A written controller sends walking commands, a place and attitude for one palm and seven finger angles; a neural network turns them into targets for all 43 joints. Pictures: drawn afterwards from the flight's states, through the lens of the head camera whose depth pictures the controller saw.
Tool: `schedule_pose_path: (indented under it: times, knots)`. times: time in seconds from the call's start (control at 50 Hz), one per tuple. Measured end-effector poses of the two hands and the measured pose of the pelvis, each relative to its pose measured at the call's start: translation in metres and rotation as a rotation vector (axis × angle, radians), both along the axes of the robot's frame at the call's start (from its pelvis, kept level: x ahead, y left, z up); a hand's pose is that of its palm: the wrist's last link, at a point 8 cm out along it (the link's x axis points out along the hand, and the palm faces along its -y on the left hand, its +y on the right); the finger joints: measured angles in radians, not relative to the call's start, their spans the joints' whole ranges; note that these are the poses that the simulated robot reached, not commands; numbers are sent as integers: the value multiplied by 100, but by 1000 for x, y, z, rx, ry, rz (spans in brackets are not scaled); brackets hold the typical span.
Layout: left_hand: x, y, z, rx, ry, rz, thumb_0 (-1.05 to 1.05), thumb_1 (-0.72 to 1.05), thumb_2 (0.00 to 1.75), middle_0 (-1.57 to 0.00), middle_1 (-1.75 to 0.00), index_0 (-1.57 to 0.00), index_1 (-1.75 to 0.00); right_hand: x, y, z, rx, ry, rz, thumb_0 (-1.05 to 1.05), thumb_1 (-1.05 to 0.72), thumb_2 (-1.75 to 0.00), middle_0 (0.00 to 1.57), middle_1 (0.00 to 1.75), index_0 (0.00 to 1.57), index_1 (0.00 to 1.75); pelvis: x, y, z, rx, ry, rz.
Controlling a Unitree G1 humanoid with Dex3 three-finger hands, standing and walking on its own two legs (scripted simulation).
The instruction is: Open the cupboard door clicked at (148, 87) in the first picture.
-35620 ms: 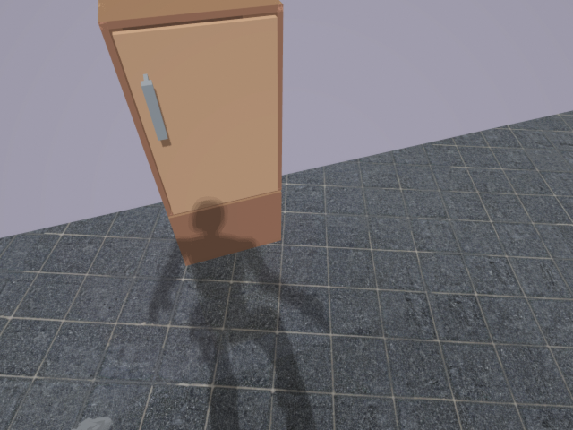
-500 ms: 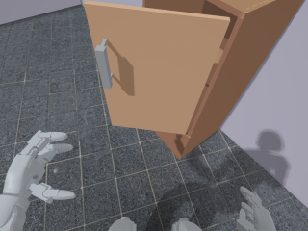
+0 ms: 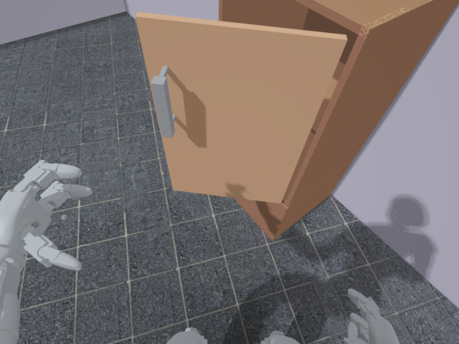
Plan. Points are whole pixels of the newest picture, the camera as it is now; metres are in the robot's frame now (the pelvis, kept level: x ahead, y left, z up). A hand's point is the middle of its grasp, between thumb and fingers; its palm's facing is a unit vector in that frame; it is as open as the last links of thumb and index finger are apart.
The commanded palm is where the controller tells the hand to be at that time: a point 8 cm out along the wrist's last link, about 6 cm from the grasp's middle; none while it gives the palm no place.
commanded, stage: raise the hand with hooked fingers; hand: left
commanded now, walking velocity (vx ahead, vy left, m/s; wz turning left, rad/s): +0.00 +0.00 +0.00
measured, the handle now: (166, 103) +0.59 +0.18 +0.05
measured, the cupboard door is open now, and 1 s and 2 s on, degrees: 45 45 45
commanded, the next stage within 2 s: move the hooked fingers beside the handle in 0.42 s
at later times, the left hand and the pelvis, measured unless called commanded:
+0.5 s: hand (75, 222) +0.28 +0.26 +0.07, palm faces -0.03 -1.00 -0.04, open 14.0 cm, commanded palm +0.26 +0.31 +0.07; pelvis +0.00 -0.01 +0.00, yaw +0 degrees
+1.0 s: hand (100, 178) +0.37 +0.25 +0.06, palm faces -0.05 -1.00 -0.03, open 14.0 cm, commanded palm +0.34 +0.30 +0.06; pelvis +0.00 -0.02 +0.00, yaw -1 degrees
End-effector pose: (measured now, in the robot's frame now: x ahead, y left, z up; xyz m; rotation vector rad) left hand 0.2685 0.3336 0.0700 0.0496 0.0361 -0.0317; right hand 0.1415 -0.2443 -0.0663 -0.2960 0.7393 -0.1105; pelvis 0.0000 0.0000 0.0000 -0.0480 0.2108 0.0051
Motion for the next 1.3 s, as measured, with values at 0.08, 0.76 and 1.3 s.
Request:
schedule_pose_path:
  times: [0.08,0.76,1.3]
  knots:
    - [2,-3,-1,-10,5,-13,-1,-50,30,-30,-120,-30,-120,-8,-8,2,-11,12,-18,1,-90,-90,20,30,21,30,0,-1,1,3,4,-6]
    - [26,-26,-5,-17,-8,-8,-1,-50,30,-30,-120,-31,-120,-10,-25,-9,-16,29,-19,1,-90,-90,20,30,21,30,-9,-20,-3,13,7,5]
    - [119,-27,-7,-32,-9,-38,-1,-50,30,-30,-120,-30,-120,-85,-40,-27,-48,324,-170,1,-90,-90,20,30,21,30,-3,-13,-8,10,89,-28]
